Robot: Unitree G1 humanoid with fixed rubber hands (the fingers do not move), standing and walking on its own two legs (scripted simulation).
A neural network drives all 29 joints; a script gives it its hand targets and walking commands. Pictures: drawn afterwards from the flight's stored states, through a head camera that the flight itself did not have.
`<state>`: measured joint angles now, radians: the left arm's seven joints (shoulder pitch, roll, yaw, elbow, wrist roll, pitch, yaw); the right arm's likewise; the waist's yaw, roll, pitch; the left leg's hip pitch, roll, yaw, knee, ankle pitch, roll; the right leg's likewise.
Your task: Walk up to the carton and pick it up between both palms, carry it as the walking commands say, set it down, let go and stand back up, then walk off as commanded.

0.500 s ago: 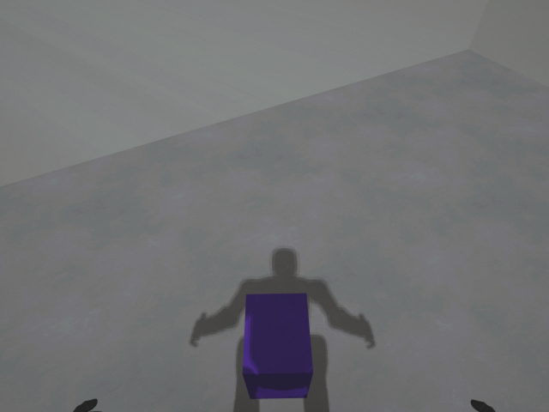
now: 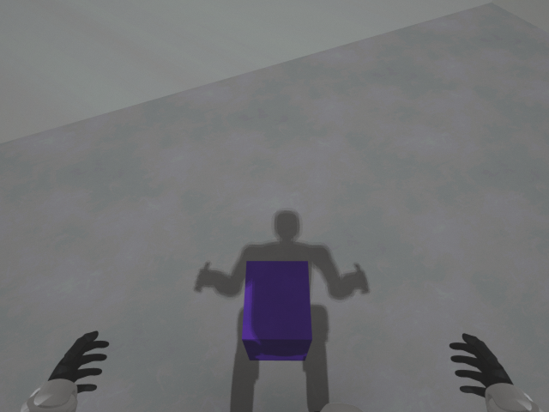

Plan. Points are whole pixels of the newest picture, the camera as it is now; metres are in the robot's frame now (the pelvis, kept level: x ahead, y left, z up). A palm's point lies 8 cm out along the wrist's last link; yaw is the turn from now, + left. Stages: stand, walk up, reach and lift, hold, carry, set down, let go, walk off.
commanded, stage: reach and lift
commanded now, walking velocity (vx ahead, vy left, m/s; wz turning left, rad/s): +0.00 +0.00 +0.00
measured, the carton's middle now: (277, 313) +0.44 +0.00 -0.62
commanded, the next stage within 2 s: none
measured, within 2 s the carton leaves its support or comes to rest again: neither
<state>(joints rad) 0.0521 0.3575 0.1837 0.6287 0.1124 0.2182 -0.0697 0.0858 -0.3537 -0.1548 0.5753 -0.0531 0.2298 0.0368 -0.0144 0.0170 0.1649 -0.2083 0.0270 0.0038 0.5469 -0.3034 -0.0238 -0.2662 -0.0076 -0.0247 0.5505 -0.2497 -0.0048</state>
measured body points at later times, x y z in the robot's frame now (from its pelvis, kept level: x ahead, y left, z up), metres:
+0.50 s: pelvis -0.04 +0.01 -0.05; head +0.12 +0.01 +0.37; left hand +0.29 +0.26 -0.14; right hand +0.27 -0.26 -0.14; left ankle +0.00 +0.13 -0.73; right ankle +0.03 -0.11 -0.73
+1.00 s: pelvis -0.06 +0.00 -0.09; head +0.21 +0.00 +0.27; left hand +0.42 +0.20 -0.19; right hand +0.40 -0.21 -0.20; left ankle +0.00 +0.13 -0.73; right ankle +0.03 -0.11 -0.73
